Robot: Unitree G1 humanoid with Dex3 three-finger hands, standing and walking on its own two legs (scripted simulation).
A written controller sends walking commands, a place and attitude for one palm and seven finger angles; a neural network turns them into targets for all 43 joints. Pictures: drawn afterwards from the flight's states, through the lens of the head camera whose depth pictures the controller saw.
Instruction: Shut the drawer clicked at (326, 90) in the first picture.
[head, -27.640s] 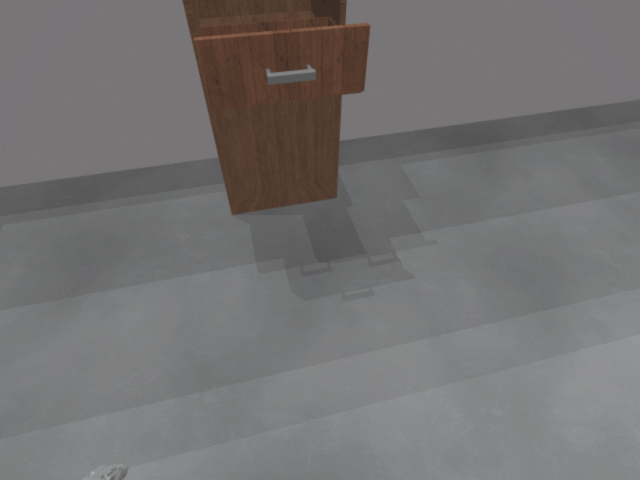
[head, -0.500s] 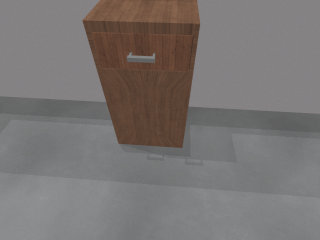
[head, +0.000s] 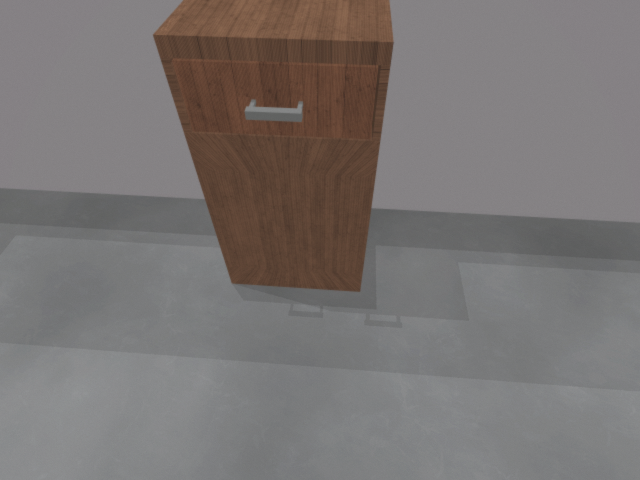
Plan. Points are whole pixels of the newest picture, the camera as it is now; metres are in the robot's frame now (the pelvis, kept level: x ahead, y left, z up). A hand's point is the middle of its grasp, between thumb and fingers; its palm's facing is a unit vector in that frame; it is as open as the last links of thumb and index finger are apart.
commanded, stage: look to check the result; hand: left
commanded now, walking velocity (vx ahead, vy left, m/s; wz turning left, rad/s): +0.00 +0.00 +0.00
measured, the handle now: (275, 109) +0.85 +0.15 +0.00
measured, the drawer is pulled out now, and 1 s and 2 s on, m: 0.00 0.00 0.00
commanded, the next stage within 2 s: stand and wait in 0.28 s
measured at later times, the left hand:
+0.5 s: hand out of the picture +0.07 +0.23 -0.16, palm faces +0.01 -0.95 -0.31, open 7.3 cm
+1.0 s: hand out of the picture +0.08 +0.23 -0.16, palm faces -0.01 -0.95 -0.32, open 7.3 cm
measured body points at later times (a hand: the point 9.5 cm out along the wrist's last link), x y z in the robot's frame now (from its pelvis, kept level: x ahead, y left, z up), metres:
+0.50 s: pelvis +0.01 +0.00 +0.00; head +0.02 -0.01 +0.45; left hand +0.07 +0.28 -0.14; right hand +0.07 -0.28 -0.15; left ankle +0.04 +0.12 -0.75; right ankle -0.02 -0.08 -0.75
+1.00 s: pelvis +0.02 +0.00 +0.00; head +0.03 -0.01 +0.45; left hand +0.08 +0.28 -0.13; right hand +0.07 -0.28 -0.14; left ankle +0.04 +0.12 -0.75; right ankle -0.02 -0.08 -0.75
